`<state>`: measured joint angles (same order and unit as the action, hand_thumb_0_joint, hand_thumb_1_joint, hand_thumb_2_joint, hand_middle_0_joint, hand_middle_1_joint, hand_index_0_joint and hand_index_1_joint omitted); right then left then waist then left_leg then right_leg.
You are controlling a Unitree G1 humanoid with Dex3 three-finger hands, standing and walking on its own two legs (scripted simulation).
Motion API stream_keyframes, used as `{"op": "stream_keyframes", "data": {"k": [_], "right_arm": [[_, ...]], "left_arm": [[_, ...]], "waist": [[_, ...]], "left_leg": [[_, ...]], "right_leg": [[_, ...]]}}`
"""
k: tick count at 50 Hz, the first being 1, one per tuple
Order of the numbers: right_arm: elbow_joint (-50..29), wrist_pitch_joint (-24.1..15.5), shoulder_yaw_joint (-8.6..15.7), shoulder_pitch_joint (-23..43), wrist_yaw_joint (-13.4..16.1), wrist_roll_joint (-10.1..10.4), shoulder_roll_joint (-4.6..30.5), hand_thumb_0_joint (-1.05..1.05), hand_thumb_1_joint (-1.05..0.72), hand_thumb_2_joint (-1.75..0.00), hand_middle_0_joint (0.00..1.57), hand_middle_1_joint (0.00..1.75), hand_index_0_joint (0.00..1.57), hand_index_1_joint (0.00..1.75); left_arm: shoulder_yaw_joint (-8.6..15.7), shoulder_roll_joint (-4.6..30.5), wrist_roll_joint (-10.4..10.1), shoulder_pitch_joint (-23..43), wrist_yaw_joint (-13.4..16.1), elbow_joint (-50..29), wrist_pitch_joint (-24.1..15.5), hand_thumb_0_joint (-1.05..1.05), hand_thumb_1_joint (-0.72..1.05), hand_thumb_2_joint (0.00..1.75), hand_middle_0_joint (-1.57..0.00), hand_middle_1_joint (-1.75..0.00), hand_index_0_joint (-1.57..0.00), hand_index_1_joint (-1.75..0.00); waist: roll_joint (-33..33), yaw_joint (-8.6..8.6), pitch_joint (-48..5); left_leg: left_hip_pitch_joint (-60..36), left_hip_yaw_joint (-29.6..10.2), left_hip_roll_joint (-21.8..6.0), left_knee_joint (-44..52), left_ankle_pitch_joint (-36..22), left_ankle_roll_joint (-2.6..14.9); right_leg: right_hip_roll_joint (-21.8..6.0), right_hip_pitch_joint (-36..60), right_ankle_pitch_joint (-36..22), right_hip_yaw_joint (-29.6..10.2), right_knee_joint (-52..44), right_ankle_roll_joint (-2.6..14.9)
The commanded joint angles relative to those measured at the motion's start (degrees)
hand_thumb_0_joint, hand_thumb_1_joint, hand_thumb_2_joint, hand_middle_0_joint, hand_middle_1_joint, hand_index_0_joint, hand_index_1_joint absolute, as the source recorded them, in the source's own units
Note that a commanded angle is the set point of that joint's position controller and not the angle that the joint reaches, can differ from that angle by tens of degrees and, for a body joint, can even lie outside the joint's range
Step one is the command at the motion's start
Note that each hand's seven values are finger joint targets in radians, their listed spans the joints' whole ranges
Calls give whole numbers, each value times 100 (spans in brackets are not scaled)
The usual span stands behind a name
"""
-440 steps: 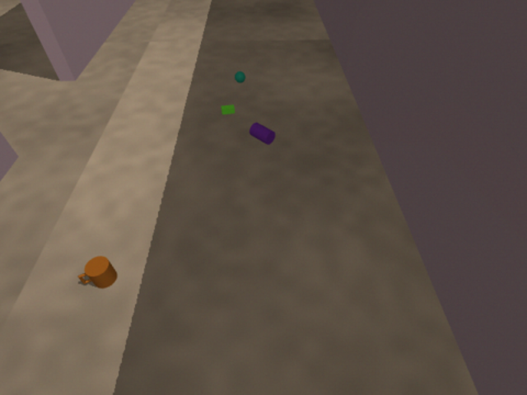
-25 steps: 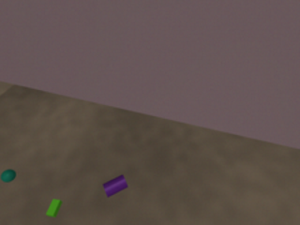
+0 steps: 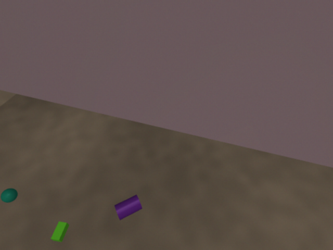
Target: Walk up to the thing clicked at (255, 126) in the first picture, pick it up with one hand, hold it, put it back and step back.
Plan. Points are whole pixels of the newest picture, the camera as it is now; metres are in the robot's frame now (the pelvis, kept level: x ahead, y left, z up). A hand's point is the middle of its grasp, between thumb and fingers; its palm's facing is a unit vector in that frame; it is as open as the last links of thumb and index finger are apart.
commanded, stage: walk up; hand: left
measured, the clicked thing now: (128, 207) +0.52 +0.24 -0.74
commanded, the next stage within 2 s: stand in 1.68 s
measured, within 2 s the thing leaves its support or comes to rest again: neither
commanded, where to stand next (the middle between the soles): +0.08 -0.04 m, yaw +0 degrees
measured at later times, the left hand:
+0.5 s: hand out of the picture +0.12 +0.22 -0.16, palm faces -0.04 -0.93 -0.37, open 7.4 cm
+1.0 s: hand out of the picture +0.18 +0.24 -0.15, palm faces +0.00 -0.94 -0.35, open 7.4 cm
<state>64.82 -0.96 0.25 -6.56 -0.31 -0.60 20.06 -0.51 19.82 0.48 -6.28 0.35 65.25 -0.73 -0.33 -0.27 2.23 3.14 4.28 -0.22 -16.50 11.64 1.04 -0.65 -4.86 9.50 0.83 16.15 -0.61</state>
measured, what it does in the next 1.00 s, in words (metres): steps on the spot: left foot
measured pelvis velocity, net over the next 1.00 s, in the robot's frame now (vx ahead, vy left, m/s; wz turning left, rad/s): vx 0.07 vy -0.02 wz -0.01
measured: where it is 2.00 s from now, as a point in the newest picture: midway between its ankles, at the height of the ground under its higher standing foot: outside the picture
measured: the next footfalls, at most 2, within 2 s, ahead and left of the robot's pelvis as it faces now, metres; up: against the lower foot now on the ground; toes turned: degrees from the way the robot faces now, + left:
left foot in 0.54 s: +0.11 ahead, +0.11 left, +0.00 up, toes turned -1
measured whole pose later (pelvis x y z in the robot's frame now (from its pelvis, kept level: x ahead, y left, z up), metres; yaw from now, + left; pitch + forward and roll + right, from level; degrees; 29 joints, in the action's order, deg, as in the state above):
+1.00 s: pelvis +0.07 -0.02 +0.00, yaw -1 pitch -3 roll +0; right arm 62.3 -0.8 0.3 -2.0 -0.4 0.4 20.2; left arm 0.9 20.7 -0.1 -2.2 -0.3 64.6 0.1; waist -0.2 0.5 3.6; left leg 7.3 -0.8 -0.9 -20.2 10.3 -0.6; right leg -2.0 -2.9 11.8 2.1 17.4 -1.6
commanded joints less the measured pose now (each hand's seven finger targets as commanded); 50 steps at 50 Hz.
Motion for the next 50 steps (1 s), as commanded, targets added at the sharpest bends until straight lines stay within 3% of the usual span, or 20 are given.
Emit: {"op": "stream_keyframes", "data": {"k": [1, 4, 6, 9, 12, 13, 14, 15, 16, 19, 21, 24, 26, 27, 28, 29, 33, 35, 39, 50], "right_arm": [[-423, -164, 439, -222, 41, -86, 1459, 0, -90, -90, 20, 30, 20, 30], [-586, -148, 638, -318, 52, -99, 1744, 0, -90, -90, 20, 30, 20, 30], [-807, -200, 680, -287, 56, -166, 1733, 0, -90, -90, 20, 30, 20, 30], [-1026, -217, 657, -101, 12, -186, 1604, 0, -90, -90, 20, 30, 20, 30], [-1279, -58, 515, 173, -12, -44, 1216, 0, -90, -90, 20, 30, 20, 30], [-1386, -16, 397, 38, -5, 29, 864, 0, -90, -90, 20, 30, 20, 30], [-1342, 82, 406, -145, 29, 40, 896, 0, -90, -90, 20, 30, 20, 30], [-1217, 117, 474, -332, 55, 23, 1119, 0, -90, -90, 20, 30, 20, 30], [-1167, 121, 458, -413, 64, 39, 1166, 0, -90, -90, 20, 30, 20, 30], [-1088, 82, 411, -635, 80, 60, 1127, 0, -90, -90, 20, 30, 20, 30], [-1080, 75, 382, -634, 77, 38, 1086, 0, -90, -90, 20, 30, 20, 30], [-982, 40, 406, -654, 95, 4, 1049, 0, -90, -90, 20, 30, 20, 30], [-866, -5, 469, -851, 114, -22, 1119, 0, -90, -90, 20, 30, 20, 30], [-905, -37, 558, -733, 131, -67, 1438, 0, -90, -90, 20, 30, 20, 30], [-1081, -80, 558, -243, 138, -39, 1677, 0, -90, -90, 20, 30, 20, 30], [-1072, -80, 544, 55, 118, 48, 1827, 0, -90, -90, 20, 30, 20, 30], [-876, -68, 348, 127, 110, 88, 1335, 0, -90, -90, 20, 30, 20, 30], [-800, -82, 311, 227, 104, 107, 1294, 0, -90, -90, 20, 30, 20, 30], [-703, -65, 295, 352, 102, 109, 1295, 0, -90, -90, 20, 30, 20, 30], [-480, -68, 241, 666, 67, 80, 1257, 0, -90, -90, 20, 30, 20, 30]], "left_arm": [[398, 1300, 101, 138, -49, -533, -102, 0, 90, 90, -20, -30, -20, -30], [467, 1200, 149, 249, -111, -704, -12, 0, 90, 90, -20, -30, -20, -30], [527, 1269, 148, 203, -151, -870, -10, 0, 90, 90, -20, -30, -20, -30], [522, 1162, 104, -166, -216, -911, -72, 0, 90, 90, -20, -30, -20, -30], [586, 1229, 138, -842, -106, -680, -167, 0, 90, 90, -20, -30, -20, -30], [664, 1661, 163, -906, -15, -746, -210, 0, 90, 90, -20, -30, -20, -30], [695, 2002, 146, -719, 8, -892, -213, 0, 90, 90, -20, -30, -20, -30], [697, 2008, 160, -575, 11, -1016, -207, 0, 90, 90, -20, -30, -20, -30], [657, 1810, 106, -475, 25, -1093, -207, 0, 90, 90, -20, -30, -20, -30], [556, 1484, 59, -348, 75, -1215, -230, 0, 90, 90, -20, -30, -20, -30], [548, 1468, 86, -380, 77, -1272, -240, 0, 90, 90, -20, -30, -20, -30], [540, 1466, 33, -164, 90, -1296, -171, 0, 90, 90, -20, -30, -20, -30], [512, 1440, -75, -6, 75, -1334, -78, 0, 90, 90, -20, -30, -20, -30], [456, 1218, -133, 9, 65, -1403, -45, 0, 90, 90, -20, -30, -20, -30], [419, 1051, -185, -134, 49, -1356, 17, 0, 90, 90, -20, -30, -20, -30], [462, 1225, -138, -168, 61, -1151, 81, 0, 90, 90, -20, -30, -20, -30], [455, 1352, -66, 122, 29, -885, -47, 0, 90, 90, -20, -30, -20, -30], [409, 1304, -88, 137, 28, -766, -66, 0, 90, 90, -20, -30, -20, -30], [369, 1256, -76, 412, 25, -627, -42, 0, 90, 90, -20, -30, -20, -30], [346, 1236, -15, 580, -25, -336, -57, 0, 90, 90, -20, -30, -20, -30]], "waist": [[64, -95, -484], [-612, -192, 522], [-583, -149, 789], [-752, 67, 526], [-68, 369, -17], [1073, 335, -210], [1115, 330, -197], [776, 264, 12], [605, 218, 114], [690, 64, -51], [756, 94, -292], [892, -12, -405], [682, -173, -544], [79, -104, -724], [-333, 115, -651], [-618, 140, -474], [-598, 58, -415], [-507, 92, -652], [-201, 40, -667], [31, 55, -490]], "left_leg": [[-485, -739, -857, 124, 318, 372], [117, -1820, -1917, 898, 2096, 1132], [266, -2030, -2237, 837, 1202, 1407], [86, -1136, -1670, 183, -53, 1026], [959, -109, -779, -1260, -652, 316], [1421, 186, -253, -2088, 398, -31], [1508, -408, 92, -2720, 2309, -85], [1460, -775, -17, -3308, 2570, -56], [1777, -948, -45, -3679, 2432, -20], [1780, -1046, -219, -3377, 1890, -66], [1724, -835, -228, -2699, 1669, -140], [1038, -551, -189, -1573, 986, -112], [192, -492, -186, -466, -997, -56], [-130, -1245, -787, -489, -2324, 134], [272, -2031, -1437, -303, -2112, 496], [1004, -2039, -1588, -465, -1725, 870], [780, -1116, -767, -656, -1876, 125], [365, -1027, -745, -715, -2367, 112], [156, -1002, -811, -536, -2491, 124], [175, -1013, -726, -49, -1406, 60]], "right_leg": [[-273, -448, 375, -223, 529, 305], [-121, -1682, 1656, -16, 1979, 240], [-329, -1999, 2070, -390, 2725, 256], [-381, -1522, 1586, -244, 1799, 250], [-83, 439, -554, -94, 313, 144], [-988, 608, -896, -1397, -183, 370], [-1842, 138, -40, -2583, -497, 1097], [-2016, -87, 34, -2751, -315, 1501], [-1892, 61, -501, -2388, -172, 1555], [-1479, 152, -1821, -1337, 149, 1258], [-1423, 526, -2768, -1057, 474, 1227], [-1292, 141, -3290, -619, 1001, 1052], [-1026, -322, -2819, -349, 1440, 617], [-672, -659, -1853, -187, 1622, 297], [-228, -701, -277, -73, 1530, 91], [-213, -80, 755, -163, 1450, 156], [-568, 199, -961, -301, 780, 250], [-640, 281, -1464, -273, 674, 238], [-671, 345, -1489, -215, 373, 161], [-705, 302, -763, -292, -167, 103]]}}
